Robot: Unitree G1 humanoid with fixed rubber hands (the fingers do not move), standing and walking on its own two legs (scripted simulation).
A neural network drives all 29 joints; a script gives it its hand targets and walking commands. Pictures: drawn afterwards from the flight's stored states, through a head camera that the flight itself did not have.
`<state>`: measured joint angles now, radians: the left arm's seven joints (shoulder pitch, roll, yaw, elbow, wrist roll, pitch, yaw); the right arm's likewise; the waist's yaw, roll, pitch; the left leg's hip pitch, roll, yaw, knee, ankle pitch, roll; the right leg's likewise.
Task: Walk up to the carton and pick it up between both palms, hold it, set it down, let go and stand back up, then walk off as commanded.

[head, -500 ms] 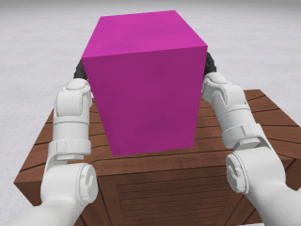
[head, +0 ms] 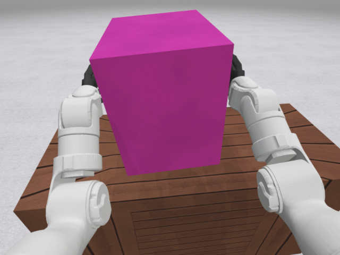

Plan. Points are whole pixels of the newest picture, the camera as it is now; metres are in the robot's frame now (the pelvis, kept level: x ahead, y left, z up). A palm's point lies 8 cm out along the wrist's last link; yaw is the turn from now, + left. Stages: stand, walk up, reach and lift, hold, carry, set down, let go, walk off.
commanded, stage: hold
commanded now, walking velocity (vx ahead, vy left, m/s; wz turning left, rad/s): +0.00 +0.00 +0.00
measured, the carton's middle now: (163, 88) +0.44 +0.00 +0.24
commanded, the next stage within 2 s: none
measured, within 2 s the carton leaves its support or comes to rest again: neither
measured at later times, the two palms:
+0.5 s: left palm (92, 94) +0.37 +0.16 +0.27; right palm (236, 84) +0.37 -0.16 +0.27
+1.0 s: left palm (92, 92) +0.37 +0.16 +0.27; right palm (237, 83) +0.37 -0.16 +0.28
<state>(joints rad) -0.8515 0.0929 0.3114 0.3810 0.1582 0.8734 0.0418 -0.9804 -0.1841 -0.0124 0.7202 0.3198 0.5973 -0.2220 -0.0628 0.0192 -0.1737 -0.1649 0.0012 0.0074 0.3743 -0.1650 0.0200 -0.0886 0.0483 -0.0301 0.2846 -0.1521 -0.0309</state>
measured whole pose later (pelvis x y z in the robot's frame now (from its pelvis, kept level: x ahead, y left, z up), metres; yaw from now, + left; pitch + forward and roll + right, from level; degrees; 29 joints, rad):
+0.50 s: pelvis +0.00 +0.00 +0.00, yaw +0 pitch -3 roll -1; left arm -0.82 0.08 0.32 0.33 0.17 0.90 0.03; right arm -0.96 -0.19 0.01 0.68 0.34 0.62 -0.23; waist -0.07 0.03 -0.18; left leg -0.15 0.00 0.00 0.38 -0.17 0.02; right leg -0.07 0.05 -0.02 0.28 -0.16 -0.03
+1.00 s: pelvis +0.00 +0.00 +0.00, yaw +0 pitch -3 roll -1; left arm -0.84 0.09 0.32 0.37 0.17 0.89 0.02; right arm -0.98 -0.18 -0.01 0.70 0.33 0.62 -0.23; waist -0.07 0.02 -0.18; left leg -0.15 0.00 -0.01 0.37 -0.17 0.02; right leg -0.08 0.05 -0.01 0.29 -0.16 -0.03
